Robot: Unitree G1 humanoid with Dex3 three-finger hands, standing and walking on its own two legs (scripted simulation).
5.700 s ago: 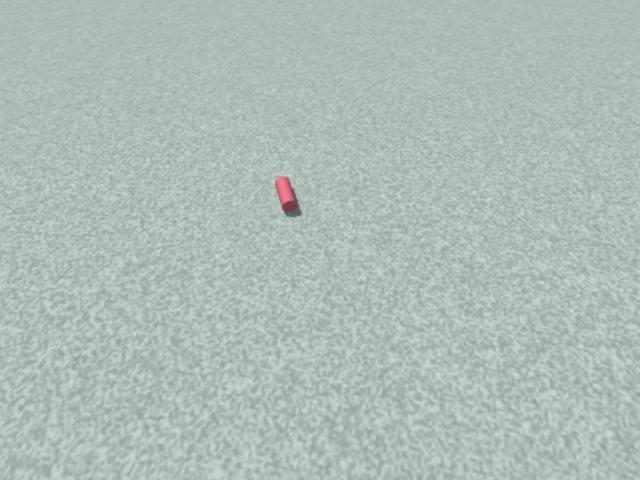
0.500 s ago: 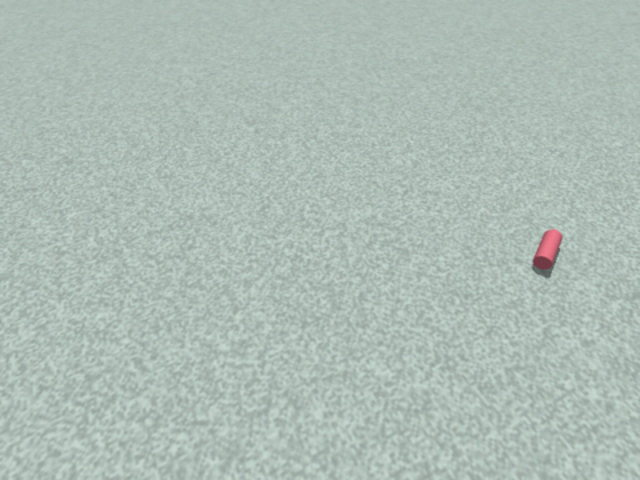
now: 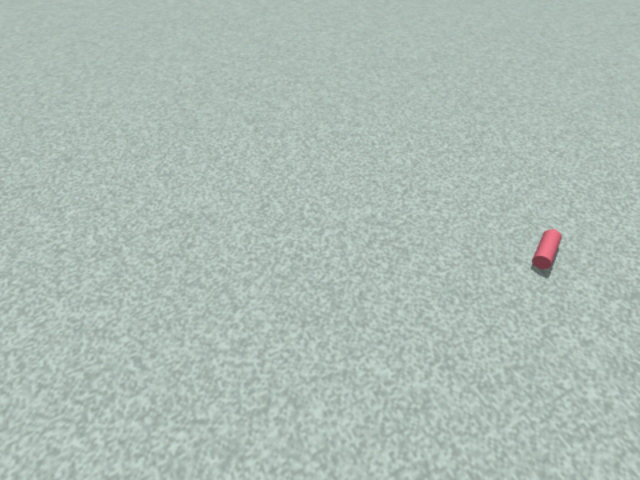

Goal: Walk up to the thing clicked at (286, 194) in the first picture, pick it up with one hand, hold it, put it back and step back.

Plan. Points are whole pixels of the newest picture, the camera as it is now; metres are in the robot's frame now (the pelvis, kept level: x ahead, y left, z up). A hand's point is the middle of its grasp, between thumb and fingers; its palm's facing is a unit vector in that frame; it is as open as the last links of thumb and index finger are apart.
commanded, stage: stand
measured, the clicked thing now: (548, 246) +1.10 -0.92 -0.75
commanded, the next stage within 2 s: walk up in 0.18 s
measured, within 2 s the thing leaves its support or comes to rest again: neither
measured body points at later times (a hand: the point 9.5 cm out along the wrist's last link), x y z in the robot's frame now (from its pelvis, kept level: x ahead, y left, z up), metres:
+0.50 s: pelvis -0.01 +0.05 -0.02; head +0.04 +0.06 +0.43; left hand +0.13 +0.35 -0.15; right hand +0.03 -0.29 -0.12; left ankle +0.01 +0.15 -0.75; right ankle -0.04 -0.09 -0.71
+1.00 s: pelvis -0.02 +0.01 -0.01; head +0.00 -0.04 +0.43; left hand +0.21 +0.24 -0.10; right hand -0.10 -0.29 -0.15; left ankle +0.05 +0.16 -0.67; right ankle -0.05 -0.07 -0.75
